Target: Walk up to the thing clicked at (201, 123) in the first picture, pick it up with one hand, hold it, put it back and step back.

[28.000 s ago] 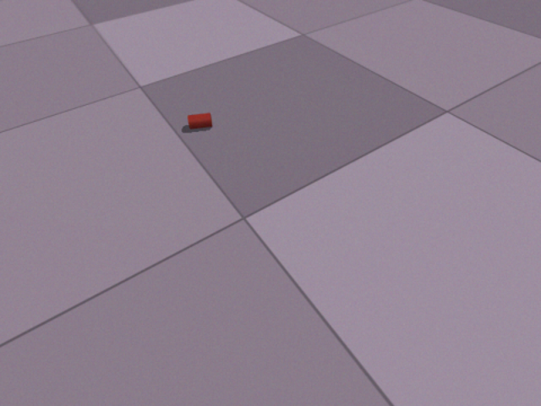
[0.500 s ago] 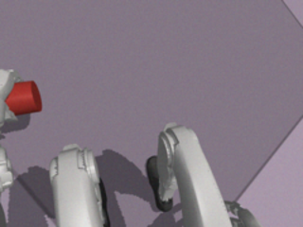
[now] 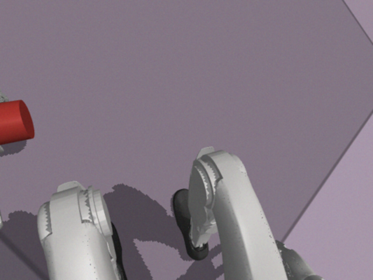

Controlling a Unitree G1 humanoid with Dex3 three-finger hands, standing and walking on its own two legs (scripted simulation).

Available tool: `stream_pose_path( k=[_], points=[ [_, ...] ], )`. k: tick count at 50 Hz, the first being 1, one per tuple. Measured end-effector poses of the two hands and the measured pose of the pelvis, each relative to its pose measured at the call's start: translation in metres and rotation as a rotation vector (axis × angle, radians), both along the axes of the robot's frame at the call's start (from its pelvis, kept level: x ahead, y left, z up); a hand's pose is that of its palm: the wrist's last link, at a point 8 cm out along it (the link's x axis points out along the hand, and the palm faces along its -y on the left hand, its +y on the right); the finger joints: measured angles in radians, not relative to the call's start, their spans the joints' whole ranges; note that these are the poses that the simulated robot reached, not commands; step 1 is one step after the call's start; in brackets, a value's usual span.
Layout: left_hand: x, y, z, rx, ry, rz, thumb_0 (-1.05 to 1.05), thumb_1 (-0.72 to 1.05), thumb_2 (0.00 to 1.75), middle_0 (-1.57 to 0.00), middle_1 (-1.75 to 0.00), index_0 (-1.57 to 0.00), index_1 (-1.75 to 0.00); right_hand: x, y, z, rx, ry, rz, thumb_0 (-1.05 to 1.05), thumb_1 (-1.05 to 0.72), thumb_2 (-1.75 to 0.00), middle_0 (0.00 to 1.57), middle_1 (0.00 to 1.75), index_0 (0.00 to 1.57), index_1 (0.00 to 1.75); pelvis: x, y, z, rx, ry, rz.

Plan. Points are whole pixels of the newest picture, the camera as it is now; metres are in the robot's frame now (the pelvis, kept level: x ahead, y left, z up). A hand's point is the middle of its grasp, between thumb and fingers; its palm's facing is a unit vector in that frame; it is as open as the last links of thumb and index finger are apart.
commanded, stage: rest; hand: left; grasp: from above
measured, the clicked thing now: out of the picture +0.45 +0.33 -0.23
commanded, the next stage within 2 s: open in 0.94 s
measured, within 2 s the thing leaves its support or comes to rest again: rests again in 1.52 s
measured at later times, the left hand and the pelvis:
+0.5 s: hand out of the picture +0.45 +0.33 -0.24, palm faces -0.47 -0.13 -0.87, open 11.0 cm; pelvis +0.00 +0.00 -0.01, yaw -2 degrees
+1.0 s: hand out of the picture +0.45 +0.33 -0.25, palm faces -0.47 -0.11 -0.87, open 11.1 cm; pelvis +0.00 +0.00 -0.02, yaw -3 degrees
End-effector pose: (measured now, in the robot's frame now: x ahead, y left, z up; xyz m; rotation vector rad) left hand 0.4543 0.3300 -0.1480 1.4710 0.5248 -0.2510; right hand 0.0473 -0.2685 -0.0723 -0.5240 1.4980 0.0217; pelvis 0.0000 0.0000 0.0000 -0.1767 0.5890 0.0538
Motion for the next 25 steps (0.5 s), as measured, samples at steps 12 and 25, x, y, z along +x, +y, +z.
stream_pose_path(
  k=[12,25],
  points=[
    [0.007,-0.001,-0.019,-0.016,-0.001,0.019,0.01,-0.09,0.39,-0.71,-0.34,-0.74,-0.35,-0.002,0.003,0.0,0.002,0.012,0.021,0.0,-0.89,-0.9,0.21,0.3,0.21,0.3,0.002,0.001,-0.007,-0.015,-0.018,-0.01],
    [0.002,0.007,-0.033,-0.023,0.007,0.029,0.0,-0.12,0.4,-0.72,-0.37,-0.74,-0.37,-0.007,-0.007,0.012,-0.055,0.011,0.074,0.0,-0.89,-0.9,0.21,0.3,0.21,0.3,-0.002,0.002,-0.014,-0.034,-0.058,-0.019]
  ],
)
